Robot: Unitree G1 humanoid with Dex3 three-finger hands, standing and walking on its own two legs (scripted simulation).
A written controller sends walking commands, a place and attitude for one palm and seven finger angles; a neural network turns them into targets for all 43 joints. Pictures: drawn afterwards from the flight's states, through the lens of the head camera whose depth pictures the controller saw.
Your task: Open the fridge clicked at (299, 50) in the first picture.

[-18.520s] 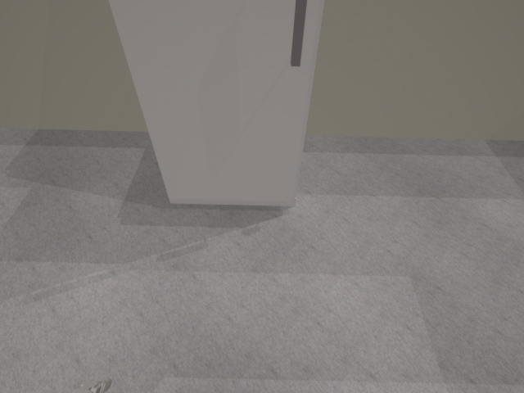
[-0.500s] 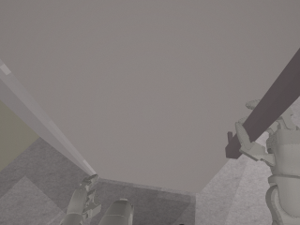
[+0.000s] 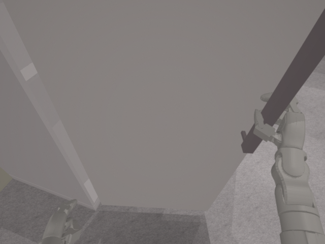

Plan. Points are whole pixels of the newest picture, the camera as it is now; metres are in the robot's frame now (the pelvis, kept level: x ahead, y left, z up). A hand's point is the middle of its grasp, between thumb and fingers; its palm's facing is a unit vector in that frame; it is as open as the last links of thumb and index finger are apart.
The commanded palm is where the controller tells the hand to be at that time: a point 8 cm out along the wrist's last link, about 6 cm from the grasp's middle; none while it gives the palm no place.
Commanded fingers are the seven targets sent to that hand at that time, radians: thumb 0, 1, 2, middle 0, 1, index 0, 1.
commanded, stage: stop walking and hold the door back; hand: right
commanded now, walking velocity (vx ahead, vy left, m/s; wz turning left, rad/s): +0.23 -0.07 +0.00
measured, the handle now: (282, 82) +0.40 -0.22 +0.24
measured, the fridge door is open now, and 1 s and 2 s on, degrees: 74 68 65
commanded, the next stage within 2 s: loosen the grip on the handle in 1.68 s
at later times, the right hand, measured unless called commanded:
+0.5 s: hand (255, 106) +0.42 -0.20 +0.15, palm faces +0.26 +0.93 -0.25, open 6.4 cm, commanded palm +0.38 -0.27 +0.13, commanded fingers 0.00 -0.90 -0.90 0.45 1.40 0.45 1.40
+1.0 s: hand (256, 110) +0.41 -0.21 +0.14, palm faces +0.09 +0.98 -0.17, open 6.5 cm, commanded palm +0.37 -0.28 +0.13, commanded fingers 0.00 -0.90 -0.90 0.45 1.40 0.45 1.40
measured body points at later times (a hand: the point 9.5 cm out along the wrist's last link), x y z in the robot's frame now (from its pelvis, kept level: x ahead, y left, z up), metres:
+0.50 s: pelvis -0.05 +0.01 -0.02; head -0.01 +0.03 +0.42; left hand +0.01 +0.27 -0.16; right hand +0.40 -0.25 +0.16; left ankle +0.00 +0.13 -0.75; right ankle -0.06 -0.12 -0.71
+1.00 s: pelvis -0.01 -0.05 -0.01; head +0.04 -0.07 +0.44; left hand +0.09 +0.20 -0.10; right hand +0.40 -0.26 +0.15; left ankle -0.04 +0.08 -0.74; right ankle +0.03 -0.15 -0.75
